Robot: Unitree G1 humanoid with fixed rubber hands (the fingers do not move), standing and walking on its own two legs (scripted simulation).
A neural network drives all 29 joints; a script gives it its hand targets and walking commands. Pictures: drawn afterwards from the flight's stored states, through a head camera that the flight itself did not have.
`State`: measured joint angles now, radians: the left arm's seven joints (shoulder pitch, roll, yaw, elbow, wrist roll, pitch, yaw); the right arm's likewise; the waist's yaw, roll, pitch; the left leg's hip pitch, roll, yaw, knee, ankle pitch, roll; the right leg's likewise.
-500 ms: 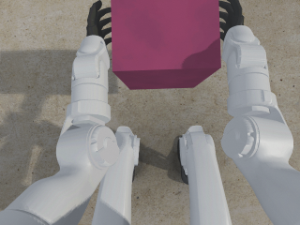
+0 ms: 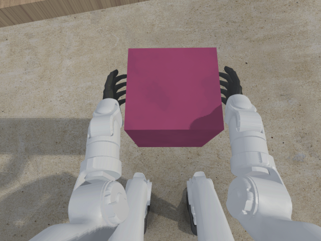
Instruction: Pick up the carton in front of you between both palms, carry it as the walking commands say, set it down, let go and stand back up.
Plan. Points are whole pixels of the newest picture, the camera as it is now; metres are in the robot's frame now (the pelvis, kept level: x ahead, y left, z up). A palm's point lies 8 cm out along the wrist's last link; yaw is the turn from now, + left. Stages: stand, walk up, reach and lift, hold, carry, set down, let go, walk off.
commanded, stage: reach and lift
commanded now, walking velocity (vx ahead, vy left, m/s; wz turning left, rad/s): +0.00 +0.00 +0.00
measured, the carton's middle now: (170, 105) +0.45 -0.01 -0.11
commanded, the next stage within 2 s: hold in 1.82 s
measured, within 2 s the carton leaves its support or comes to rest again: neither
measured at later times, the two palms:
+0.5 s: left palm (82, 94) +0.39 +0.15 +0.12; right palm (263, 91) +0.39 -0.15 +0.12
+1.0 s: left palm (46, 90) +0.35 +0.15 +0.20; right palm (300, 88) +0.35 -0.15 +0.20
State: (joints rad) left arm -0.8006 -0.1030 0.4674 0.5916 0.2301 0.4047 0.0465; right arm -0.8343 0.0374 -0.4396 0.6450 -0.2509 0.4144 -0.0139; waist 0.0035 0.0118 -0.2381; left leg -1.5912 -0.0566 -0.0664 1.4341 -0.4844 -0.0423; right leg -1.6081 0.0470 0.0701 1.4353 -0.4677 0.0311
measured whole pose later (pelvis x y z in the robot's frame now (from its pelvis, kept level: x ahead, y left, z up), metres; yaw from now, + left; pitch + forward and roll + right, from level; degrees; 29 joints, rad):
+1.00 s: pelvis +0.05 +0.00 +0.18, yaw +0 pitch -4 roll +0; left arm -0.33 -0.17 0.31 0.41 0.31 0.61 -0.03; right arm -0.33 0.17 -0.32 0.41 -0.32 0.61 0.01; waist 0.00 0.00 0.00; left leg -0.19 -0.02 -0.08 0.48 -0.23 -0.01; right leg -0.19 0.02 0.08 0.48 -0.22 0.01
